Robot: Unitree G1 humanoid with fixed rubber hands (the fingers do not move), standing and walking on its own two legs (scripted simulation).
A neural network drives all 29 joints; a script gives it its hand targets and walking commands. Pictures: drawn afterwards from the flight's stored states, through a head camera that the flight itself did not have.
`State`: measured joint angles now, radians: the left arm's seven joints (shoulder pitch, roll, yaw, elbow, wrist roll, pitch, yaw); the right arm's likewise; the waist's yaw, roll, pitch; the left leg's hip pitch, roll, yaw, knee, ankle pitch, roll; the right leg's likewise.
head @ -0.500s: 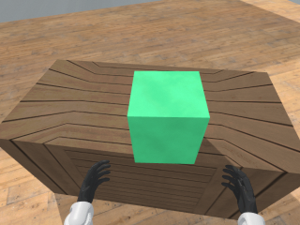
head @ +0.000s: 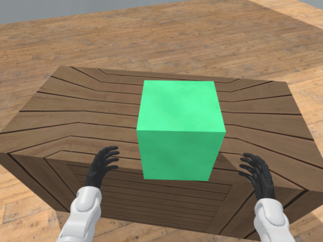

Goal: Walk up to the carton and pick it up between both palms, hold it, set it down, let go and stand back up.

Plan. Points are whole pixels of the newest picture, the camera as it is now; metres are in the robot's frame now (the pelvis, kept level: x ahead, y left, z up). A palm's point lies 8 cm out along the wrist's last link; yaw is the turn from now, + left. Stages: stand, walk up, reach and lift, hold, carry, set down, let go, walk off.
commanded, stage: reach and lift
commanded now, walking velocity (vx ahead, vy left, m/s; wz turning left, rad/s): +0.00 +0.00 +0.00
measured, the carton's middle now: (177, 132) +0.44 +0.00 +0.00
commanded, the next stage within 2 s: none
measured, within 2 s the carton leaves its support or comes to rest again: neither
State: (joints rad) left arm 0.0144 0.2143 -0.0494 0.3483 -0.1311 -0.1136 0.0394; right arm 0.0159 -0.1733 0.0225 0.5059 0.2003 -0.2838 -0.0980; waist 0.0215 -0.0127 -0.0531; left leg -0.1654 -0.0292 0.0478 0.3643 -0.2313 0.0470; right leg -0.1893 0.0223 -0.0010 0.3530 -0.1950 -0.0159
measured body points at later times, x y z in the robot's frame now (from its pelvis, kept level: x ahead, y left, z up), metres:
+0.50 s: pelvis -0.02 +0.00 +0.00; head -0.01 +0.00 +0.45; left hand +0.34 +0.20 +0.09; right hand +0.33 -0.21 +0.07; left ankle -0.03 +0.08 -0.75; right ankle -0.01 -0.11 -0.75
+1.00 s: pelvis -0.02 -0.01 +0.01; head +0.00 +0.00 +0.46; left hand +0.41 +0.20 +0.16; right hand +0.41 -0.20 +0.15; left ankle -0.03 +0.09 -0.75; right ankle -0.01 -0.11 -0.75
